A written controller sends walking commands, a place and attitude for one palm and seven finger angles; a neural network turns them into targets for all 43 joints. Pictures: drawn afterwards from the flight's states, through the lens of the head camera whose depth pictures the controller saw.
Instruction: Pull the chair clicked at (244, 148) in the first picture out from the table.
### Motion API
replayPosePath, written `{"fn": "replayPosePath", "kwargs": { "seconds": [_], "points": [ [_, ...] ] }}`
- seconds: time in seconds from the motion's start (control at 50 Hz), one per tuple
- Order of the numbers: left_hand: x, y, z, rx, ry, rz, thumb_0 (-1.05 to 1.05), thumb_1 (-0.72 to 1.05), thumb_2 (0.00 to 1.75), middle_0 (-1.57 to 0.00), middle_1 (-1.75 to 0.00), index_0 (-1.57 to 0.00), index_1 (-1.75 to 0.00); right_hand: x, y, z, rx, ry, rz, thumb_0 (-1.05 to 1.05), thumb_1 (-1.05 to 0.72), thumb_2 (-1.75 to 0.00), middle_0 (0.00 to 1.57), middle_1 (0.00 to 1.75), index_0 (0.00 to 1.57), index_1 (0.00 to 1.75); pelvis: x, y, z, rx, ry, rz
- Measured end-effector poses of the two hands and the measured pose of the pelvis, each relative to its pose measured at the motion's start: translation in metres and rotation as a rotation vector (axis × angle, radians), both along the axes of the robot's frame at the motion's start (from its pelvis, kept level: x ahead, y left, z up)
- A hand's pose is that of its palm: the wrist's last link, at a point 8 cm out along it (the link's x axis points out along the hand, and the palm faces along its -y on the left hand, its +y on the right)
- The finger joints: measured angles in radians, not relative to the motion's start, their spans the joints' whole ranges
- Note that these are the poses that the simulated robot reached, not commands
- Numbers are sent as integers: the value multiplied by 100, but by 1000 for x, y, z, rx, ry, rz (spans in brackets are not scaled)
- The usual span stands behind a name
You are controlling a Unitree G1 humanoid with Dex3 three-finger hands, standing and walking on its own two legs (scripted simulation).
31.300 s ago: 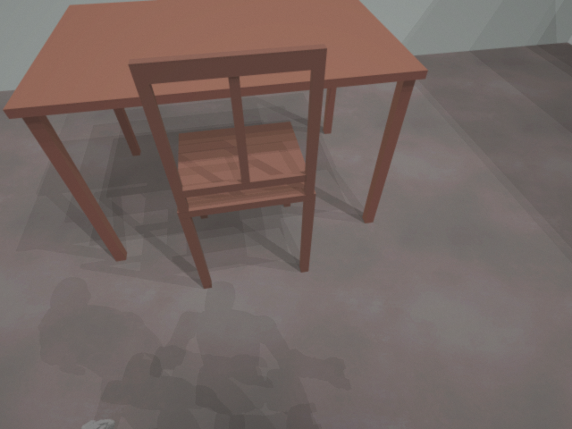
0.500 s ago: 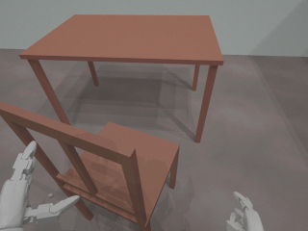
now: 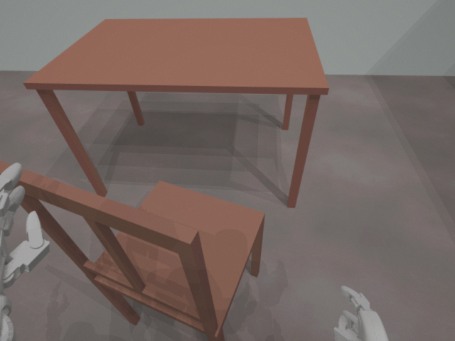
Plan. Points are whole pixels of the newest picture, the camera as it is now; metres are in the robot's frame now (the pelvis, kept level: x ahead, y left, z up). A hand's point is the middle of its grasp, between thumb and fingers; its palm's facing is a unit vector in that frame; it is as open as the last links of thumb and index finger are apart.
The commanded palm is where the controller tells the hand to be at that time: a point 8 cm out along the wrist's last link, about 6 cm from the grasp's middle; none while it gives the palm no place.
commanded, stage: draw the hand back to the body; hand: left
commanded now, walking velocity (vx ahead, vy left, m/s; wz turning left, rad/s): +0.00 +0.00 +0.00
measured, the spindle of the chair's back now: (119, 257) +0.29 +0.28 -0.07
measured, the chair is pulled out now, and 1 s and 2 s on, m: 0.52 0.52 0.52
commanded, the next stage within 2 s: step back with the hand held close in 0.18 s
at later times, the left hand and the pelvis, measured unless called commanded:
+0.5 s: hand (41, 251) +0.18 +0.26 +0.16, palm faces +0.42 -0.78 -0.47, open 7.4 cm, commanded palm +0.12 +0.30 +0.17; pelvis -0.02 +0.00 +0.00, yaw -1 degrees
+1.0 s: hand (3, 303) +0.11 +0.27 +0.16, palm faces +0.44 -0.77 -0.46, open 7.4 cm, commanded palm +0.06 +0.31 +0.17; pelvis -0.08 +0.01 -0.01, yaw -1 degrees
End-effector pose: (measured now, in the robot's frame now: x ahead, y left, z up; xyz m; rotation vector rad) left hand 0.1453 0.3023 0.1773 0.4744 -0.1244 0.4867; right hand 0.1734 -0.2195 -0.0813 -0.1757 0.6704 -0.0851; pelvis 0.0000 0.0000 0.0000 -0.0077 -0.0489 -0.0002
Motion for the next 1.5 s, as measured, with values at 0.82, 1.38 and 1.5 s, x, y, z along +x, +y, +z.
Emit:
{"fn": "replayPosePath", "kwargs": {
  "seconds": [0.82,1.38,1.5],
  "points": [
    [-43,2,5,132,-6,-121,2,89,90,-21,-30,-22,-30,-65,-10,5,-66,74,-84,1,-91,-89,20,30,20,30,-58,7,-4,3,56,-17],
    [-86,0,4,155,-125,-119,2,89,90,-21,-30,-22,-30,-120,-9,-9,-91,91,-42,1,-90,-89,20,30,21,30,-101,8,-15,-18,81,0],
    [-84,2,7,216,-118,-141,2,89,90,-21,-30,-22,-30,-121,-11,-8,-97,83,-65,1,-90,-89,20,30,21,30,-102,6,-17,-11,85,-3]
  ]
}}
